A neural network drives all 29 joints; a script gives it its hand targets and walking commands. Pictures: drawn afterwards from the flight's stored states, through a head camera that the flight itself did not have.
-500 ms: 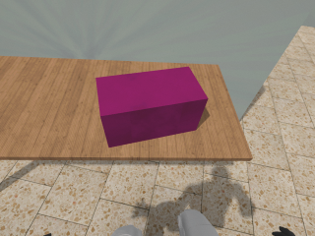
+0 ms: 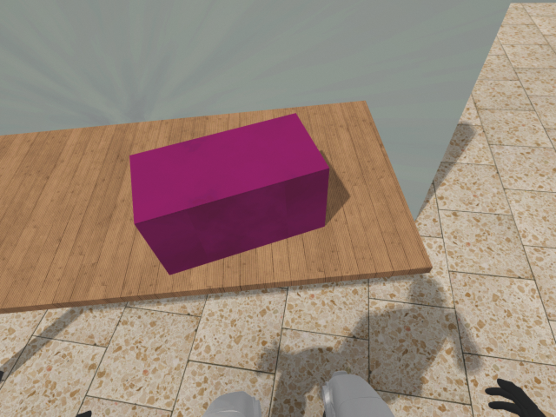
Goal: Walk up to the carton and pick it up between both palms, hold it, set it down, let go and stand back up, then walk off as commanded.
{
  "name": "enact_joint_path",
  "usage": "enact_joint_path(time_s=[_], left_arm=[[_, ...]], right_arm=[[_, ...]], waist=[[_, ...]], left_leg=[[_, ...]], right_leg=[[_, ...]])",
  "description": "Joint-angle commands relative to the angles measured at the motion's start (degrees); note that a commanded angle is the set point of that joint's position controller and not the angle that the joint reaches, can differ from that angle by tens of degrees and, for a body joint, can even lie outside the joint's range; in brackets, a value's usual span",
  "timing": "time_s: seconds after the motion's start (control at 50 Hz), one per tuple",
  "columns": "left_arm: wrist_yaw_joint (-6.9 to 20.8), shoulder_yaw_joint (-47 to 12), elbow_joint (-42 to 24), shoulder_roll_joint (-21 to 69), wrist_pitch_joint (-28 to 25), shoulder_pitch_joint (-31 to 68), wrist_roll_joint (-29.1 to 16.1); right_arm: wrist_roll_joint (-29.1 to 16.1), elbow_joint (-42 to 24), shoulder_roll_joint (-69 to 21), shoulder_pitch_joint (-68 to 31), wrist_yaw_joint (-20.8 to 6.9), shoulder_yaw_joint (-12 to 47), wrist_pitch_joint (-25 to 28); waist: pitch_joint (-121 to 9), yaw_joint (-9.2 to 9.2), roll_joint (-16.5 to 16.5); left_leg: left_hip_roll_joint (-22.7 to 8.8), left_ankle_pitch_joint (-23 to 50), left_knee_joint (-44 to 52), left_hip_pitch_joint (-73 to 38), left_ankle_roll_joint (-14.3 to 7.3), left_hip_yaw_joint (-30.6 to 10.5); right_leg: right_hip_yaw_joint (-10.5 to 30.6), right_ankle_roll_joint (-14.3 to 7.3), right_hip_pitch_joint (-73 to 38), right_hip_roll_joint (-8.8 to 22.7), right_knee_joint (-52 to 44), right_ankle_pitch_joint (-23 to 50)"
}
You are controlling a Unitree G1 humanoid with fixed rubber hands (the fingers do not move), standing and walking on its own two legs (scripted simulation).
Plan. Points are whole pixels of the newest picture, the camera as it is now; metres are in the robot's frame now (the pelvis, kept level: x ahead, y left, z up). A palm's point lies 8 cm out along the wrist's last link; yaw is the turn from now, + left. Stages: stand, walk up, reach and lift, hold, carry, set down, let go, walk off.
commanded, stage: walk up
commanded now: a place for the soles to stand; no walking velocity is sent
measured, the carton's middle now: (233, 193) +0.50 +0.09 -0.01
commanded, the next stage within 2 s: none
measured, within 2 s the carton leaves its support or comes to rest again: neither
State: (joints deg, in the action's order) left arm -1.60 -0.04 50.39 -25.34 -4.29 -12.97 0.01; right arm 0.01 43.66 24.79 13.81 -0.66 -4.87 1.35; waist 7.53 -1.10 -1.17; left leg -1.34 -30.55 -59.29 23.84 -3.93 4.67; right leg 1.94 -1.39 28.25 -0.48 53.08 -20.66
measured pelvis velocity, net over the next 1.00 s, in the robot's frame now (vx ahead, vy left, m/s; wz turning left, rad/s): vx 0.03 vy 0.07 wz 0.00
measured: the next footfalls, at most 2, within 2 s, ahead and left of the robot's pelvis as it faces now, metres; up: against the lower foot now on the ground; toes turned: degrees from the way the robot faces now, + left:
left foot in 0.10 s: +0.12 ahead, +0.18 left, +0.00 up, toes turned +2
right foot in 1.18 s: +0.14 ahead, -0.07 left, +0.00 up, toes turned +0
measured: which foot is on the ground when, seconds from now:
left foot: up 0.00-0.08, down 0.10-1.00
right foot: down 0.00-0.84, up 0.86-1.00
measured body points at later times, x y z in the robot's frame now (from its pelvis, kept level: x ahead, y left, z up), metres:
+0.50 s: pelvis +0.02 +0.05 +0.00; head +0.06 +0.05 +0.45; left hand +0.12 +0.37 -0.11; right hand +0.11 -0.29 -0.09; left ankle +0.02 +0.13 -0.69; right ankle +0.08 -0.11 -0.69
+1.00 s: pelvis +0.03 +0.07 +0.01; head +0.06 +0.09 +0.46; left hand +0.13 +0.40 -0.11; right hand +0.11 -0.25 -0.08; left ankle +0.04 +0.14 -0.69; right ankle +0.08 -0.10 -0.67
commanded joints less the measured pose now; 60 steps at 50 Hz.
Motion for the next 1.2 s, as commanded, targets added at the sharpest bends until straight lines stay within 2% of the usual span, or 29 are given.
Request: enact_joint_path(time_s=[0.0, 0.08, 0.1, 0.12, 0.14, 0.18, 0.26, 0.28, 0.32, 0.34, 0.4, 0.44, 0.46, 0.48, 0.58, 0.62, 0.66, 0.7, 0.74, 0.78, 0.8, 0.82, 0.86, 0.94, 1.04, 1.1, 1.14, 1.16, 1.18], left_arm=[[-0.2, 6.3, -4.2, -17.3, 0.3, 1.6, 2.6], [0.4, 5.3, -4.9, -15.5, 1.4, 6.7, 2.5], [0.5, 4.7, -5.1, -12.8, 1.7, 7.1, 2.4], [0.5, 3.5, -5.4, -8.7, 1.6, 7.1, 1.9], [0.2, 4.0, -4.7, -10.7, 1.3, 8.1, 2.0], [0.5, 4.8, -2.5, -13.4, 0.7, 4.1, 1.4], [0.4, 5.2, -0.8, -12.8, -1.1, -1.5, 1.4], [0.0, 5.5, -0.5, -13.9, -1.6, -3.1, 1.4], [-0.6, 7.1, -0.1, -19.1, -2.0, -6.1, 1.8], [-0.6, 7.0, -0.3, -19.7, -1.6, -4.8, 1.4], [-0.9, 5.4, -1.4, -17.2, -0.8, 0.7, 1.6], [-0.4, 3.5, -2.9, -10.7, -0.4, 6.4, 1.1], [-0.7, 3.1, -3.2, -9.5, -0.2, 7.4, 1.0], [-1.2, 3.6, -3.1, -11.3, 0.0, 7.6, 1.0], [-0.6, 3.6, -2.3, -10.8, -0.8, 2.7, 0.5], [-0.7, 4.5, -1.3, -12.2, -1.4, -0.7, 0.7], [-1.5, 6.8, 0.6, -17.9, -1.5, -9.7, 1.2], [-1.9, 6.7, 0.0, -18.9, -1.0, -9.3, 0.7], [-2.0, 6.1, -1.2, -18.6, -0.7, -2.8, 1.3], [-1.6, 5.3, -2.4, -16.6, -0.1, 5.2, 1.4], [-1.2, 4.2, -3.2, -13.2, 0.2, 9.0, 1.3], [-1.1, 2.8, -3.9, -7.9, 0.5, 9.0, 1.1], [-1.8, 4.1, -2.4, -12.6, 1.1, 6.1, 1.4], [-0.8, 4.5, -0.4, -13.1, 1.3, 2.6, 0.6], [-1.3, 4.1, -1.6, -11.1, 1.1, 4.0, 0.6], [-1.4, 4.3, -1.0, -11.2, 0.7, 1.8, 0.6], [-1.5, 4.7, 0.3, -11.2, -0.4, -1.5, 0.9], [-1.7, 5.3, 0.9, -12.9, -1.0, -3.3, 1.5], [-1.9, 6.1, 1.1, -16.0, -1.6, -5.4, 2.1]], right_arm=[[1.0, 2.4, 11.9, 4.3, 0.1, -3.2, -0.4], [1.5, 5.0, 11.9, 8.1, 0.4, -3.7, 1.0], [2.3, 6.0, 13.5, 11.0, 0.6, -3.9, 1.4], [2.9, 5.6, 17.4, 10.0, 0.8, -4.5, 1.9], [2.5, 3.9, 18.7, 4.5, 0.8, -4.5, 2.1], [1.9, 2.4, 17.0, -1.9, 0.9, -3.5, 2.6], [1.6, 0.8, 13.6, -3.2, 0.2, -2.5, 2.3], [1.2, -0.2, 11.8, -4.1, 0.2, -1.9, 2.3], [0.8, -0.5, 9.9, -2.3, 0.5, -1.7, 1.5], [0.9, 0.2, 11.6, -1.0, 0.7, -2.2, 1.1], [1.3, 2.6, 11.3, 2.3, 0.4, -2.8, 2.0], [1.9, 4.5, 13.9, 6.2, 0.4, -3.6, 3.1], [1.6, 3.8, 16.0, 5.5, 0.4, -4.1, 3.2], [1.2, 3.8, 16.3, 5.3, 0.5, -4.2, 3.1], [1.1, 2.0, 13.5, 2.2, 1.6, -3.5, 2.7], [0.6, 0.3, 13.1, -1.4, 1.4, -3.4, 2.2], [-0.5, -2.4, 9.6, -5.2, 1.3, -2.6, 2.0], [0.0, -2.3, 9.3, -5.8, 1.6, -2.6, 1.2], [0.7, -1.1, 9.8, -4.1, 0.9, -2.7, 1.1], [0.5, 3.4, 10.0, 4.3, 0.1, -3.3, 1.8], [1.1, 6.1, 10.7, 9.2, 0.2, -3.9, 2.2], [2.2, 6.8, 15.5, 11.4, 0.5, -5.1, 2.8], [1.6, 3.8, 17.7, 4.4, 0.7, -4.8, 2.4], [1.8, 2.3, 13.8, -0.1, 1.5, -4.2, 2.8], [1.6, 2.0, 12.7, 2.4, 1.8, -3.8, 2.4], [1.3, 1.1, 12.9, -0.3, 1.6, -3.6, 1.8], [1.1, 0.2, 11.8, -4.5, 1.1, -2.9, 1.3], [0.7, -0.4, 9.8, -5.6, 0.9, -2.4, 1.1], [0.1, -1.6, 7.8, -5.7, 0.8, -1.8, 0.9]], waist=[[-4.1, 1.46, 14.3], [-5.3, -2.4, 11.9], [-5.6, -4.14, 4.2], [-4.7, -4.04, -8.9], [-0.2, -3.35, -7.7], [0.4, 0.24, -2.7], [-6.6, 3.01, -3.2], [-8.6, 4.03, 1.0], [-11.7, 3.63, 8.2], [-11.4, 3.22, 8.6], [-9.1, -0.53, 6.1], [-9.0, -3.64, -5.0], [-5.7, -3.84, -8.7], [-4.2, -3.53, -6.2], [-8.9, -0.78, -8.1], [-12.0, 1.49, -4.6], [-17.7, 6.38, 5.2], [-15.0, 6.08, 11.0], [-10.1, 2.89, 8.3], [-6.8, -3.57, 8.4], [-5.2, -6.84, 2.5], [-4.7, -7.96, -13.0], [-3.1, -4.4, -4.6], [-2.8, -1.22, -5.8], [-6.0, -1.5, -8.3], [-6.8, -0.27, -8.9], [-7.9, 2.5, -6.8], [-9.3, 3.28, -2.9], [-11.0, 3.88, 5.0]], left_leg=[[-1.6, -4.7, 3.8, 3.9, 2.4, -5.1], [-1.0, 1.2, 20.9, -11.6, 0.3, -4.3], [-4.2, -7.4, 30.2, -14.2, -1.1, -12.0], [-13.0, -23.7, 40.8, -14.0, -4.0, -33.0], [-21.5, -28.0, 48.5, -7.0, -7.3, -42.6], [-19.4, -14.2, 42.1, -4.7, -7.2, -34.3], [-11.4, 12.5, 26.7, 0.4, -4.2, -16.6], [-7.5, 15.8, 19.3, 5.3, -1.8, -11.4], [-0.8, 5.5, 3.6, 12.4, 2.2, -5.1], [-0.6, -6.0, 3.0, 13.0, 1.7, -6.5], [-2.3, 4.3, 17.4, 1.3, 0.3, -7.6], [-10.3, 5.6, 31.7, -12.2, -3.6, -22.6], [-18.0, 12.8, 36.6, -15.3, -5.7, -31.6], [-20.8, 22.0, 36.1, -15.9, -6.9, -32.8], [-14.7, 53.5, 23.7, -20.0, -2.7, -19.3], [-10.1, 48.4, 16.3, -10.6, -0.5, -12.3], [-1.4, 35.6, -3.4, 6.6, 5.4, -4.6], [0.7, -6.5, -7.4, 15.4, 4.7, -6.7], [-1.9, -11.1, -0.5, 10.7, 2.5, -9.0], [-2.1, 0.7, 16.7, -3.4, 1.2, -6.6], [-3.1, -0.3, 28.3, -11.4, 0.5, -9.9], [-13.2, -2.3, 40.5, -16.0, -1.0, -29.8], [-20.9, -0.6, 44.3, -14.1, -2.8, -39.4], [-14.4, 20.1, 38.0, -15.9, 2.3, -27.6], [-13.9, 45.9, 29.5, -17.1, -0.3, -21.0], [-15.0, 42.1, 28.2, -12.5, -3.2, -20.8], [-11.7, 33.1, 22.9, -3.9, -2.6, -14.3], [-7.9, 27.1, 17.2, 1.8, -0.9, -10.7], [-2.7, 21.6, 6.3, 8.6, 1.9, -6.3]], right_leg=[[30.5, -11.4, -0.4, 13.8, -33.8, -32.1], [20.0, -7.6, 8.9, 9.9, -27.1, -27.6], [13.5, -5.0, 12.4, 6.3, -17.0, -24.4], [4.3, -1.1, 19.1, -1.0, -1.2, -17.1], [1.0, 0.2, 18.2, -1.2, 4.7, -10.7], [0.7, 0.4, 11.2, 2.6, 2.0, -7.9], [-2.2, -1.5, -9.0, 1.4, -13.0, -1.7], [5.5, -3.6, -15.2, 4.6, -17.4, 3.2], [32.7, -13.0, -21.6, 17.0, -24.8, 2.2], [35.5, -15.6, -21.3, 19.0, -25.8, -0.2], [26.0, -12.4, -8.7, 14.5, -19.7, 3.1], [6.1, -3.7, 7.3, 4.1, -2.5, 7.5], [-2.2, -0.4, 14.8, -0.4, 2.6, -4.4], [-0.6, -0.2, 15.7, 0.5, 3.9, -11.5], [-4.6, -1.1, 6.6, 2.5, -5.4, -4.6], [-1.6, -3.0, -7.2, 3.6, -11.7, 14.1], [19.5, -13.8, -25.0, 13.7, -15.2, 24.8], [34.8, -21.7, -28.3, 22.6, -20.9, 28.2], [32.1, -19.4, -16.5, 22.2, -22.2, 19.8], [21.1, -12.1, -1.2, 14.9, -17.7, 6.8], [11.9, -7.3, 8.1, 8.8, -9.2, 4.4], [1.8, -1.6, 18.0, -0.5, 8.6, -3.9], [3.5, -0.3, 19.4, -0.2, 9.7, -11.4], [3.2, -0.1, 13.1, 1.9, 6.5, -7.0], [-1.6, -0.7, 7.3, 2.9, 0.4, -8.1], [-4.4, -0.8, 0.9, 2.8, -5.0, -7.4], [-4.4, -1.8, -11.1, 2.3, -17.0, 2.0], [2.0, -3.5, -17.2, 3.8, -20.0, 8.8], [18.1, -7.8, -21.5, 11.4, -23.6, 10.8]])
